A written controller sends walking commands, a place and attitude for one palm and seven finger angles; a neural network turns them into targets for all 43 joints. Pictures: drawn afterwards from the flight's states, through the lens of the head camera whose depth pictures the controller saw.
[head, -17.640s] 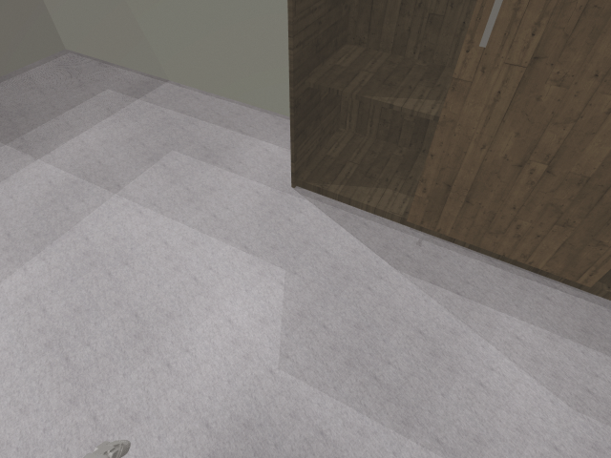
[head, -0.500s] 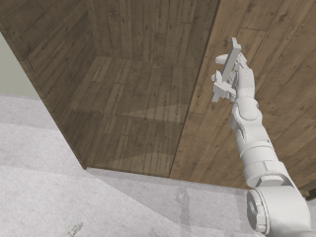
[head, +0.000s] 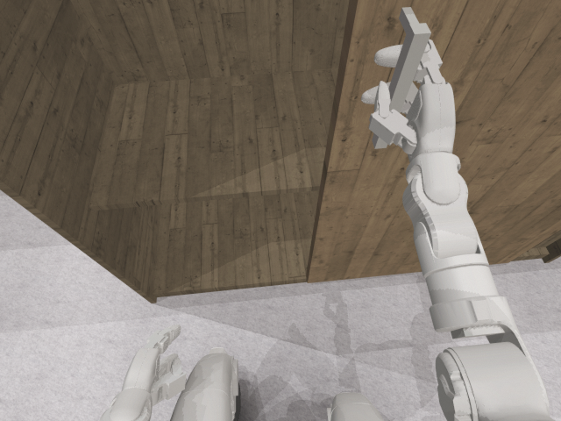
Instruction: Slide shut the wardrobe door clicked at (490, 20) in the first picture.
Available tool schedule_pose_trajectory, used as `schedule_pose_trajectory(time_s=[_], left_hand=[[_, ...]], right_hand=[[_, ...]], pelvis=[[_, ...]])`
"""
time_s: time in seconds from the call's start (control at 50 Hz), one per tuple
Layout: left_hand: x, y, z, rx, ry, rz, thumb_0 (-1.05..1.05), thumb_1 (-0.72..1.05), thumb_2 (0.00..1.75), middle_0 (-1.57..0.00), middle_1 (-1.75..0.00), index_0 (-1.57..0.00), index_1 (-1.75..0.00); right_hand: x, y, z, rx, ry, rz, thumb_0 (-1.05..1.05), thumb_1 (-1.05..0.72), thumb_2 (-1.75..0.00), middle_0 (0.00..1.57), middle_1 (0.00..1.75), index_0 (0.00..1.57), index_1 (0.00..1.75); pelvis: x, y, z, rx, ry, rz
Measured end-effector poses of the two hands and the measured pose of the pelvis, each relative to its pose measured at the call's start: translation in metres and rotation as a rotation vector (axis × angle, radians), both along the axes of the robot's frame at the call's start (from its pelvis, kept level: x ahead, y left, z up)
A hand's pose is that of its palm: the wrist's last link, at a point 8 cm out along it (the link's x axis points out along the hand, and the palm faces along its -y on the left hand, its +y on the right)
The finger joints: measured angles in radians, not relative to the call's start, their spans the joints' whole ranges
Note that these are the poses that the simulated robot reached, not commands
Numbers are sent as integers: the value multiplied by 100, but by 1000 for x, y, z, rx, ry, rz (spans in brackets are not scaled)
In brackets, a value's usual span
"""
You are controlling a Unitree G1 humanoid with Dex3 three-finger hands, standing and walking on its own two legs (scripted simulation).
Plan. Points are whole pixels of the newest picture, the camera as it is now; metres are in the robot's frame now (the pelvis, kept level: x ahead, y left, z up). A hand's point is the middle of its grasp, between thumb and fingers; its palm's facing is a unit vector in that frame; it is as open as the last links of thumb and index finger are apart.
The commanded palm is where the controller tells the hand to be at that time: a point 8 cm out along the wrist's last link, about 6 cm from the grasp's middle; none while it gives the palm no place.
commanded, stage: step sideways, sliding the door along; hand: right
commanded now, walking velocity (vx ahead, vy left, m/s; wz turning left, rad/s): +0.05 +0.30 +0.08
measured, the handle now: (392, 86) +0.48 -0.16 +0.16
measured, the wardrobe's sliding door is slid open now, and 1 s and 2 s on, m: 0.54 0.30 0.00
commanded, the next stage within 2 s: none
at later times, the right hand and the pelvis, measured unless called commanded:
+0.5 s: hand (312, 117) +0.44 -0.05 +0.15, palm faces +0.32 +0.94 -0.06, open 6.2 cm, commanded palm +0.41 -0.03 +0.15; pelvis +0.07 +0.15 +0.00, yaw -5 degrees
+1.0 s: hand (174, 131) +0.42 +0.11 +0.16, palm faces +0.15 +0.99 +0.01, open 6.0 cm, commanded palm +0.39 +0.13 +0.16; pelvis +0.06 +0.24 +0.00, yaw -2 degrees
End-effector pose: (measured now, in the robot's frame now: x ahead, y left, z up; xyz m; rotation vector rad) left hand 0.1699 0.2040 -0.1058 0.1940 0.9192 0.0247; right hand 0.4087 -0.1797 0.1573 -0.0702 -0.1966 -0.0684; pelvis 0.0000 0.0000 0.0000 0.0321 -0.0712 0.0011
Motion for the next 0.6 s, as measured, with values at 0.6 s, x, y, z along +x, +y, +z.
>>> schedule_pose_trajectory(time_s=[0.6], left_hand=[[118, 155, 11, -30, -108, -96, 1, 91, 90, -20, -30, -20, -30]], right_hand=[[-7, 112, -5, 22, -73, -237, 0, -81, -87, 44, 140, 16, 136]], pelvis=[[69, 164, 8, -26, 49, -78]])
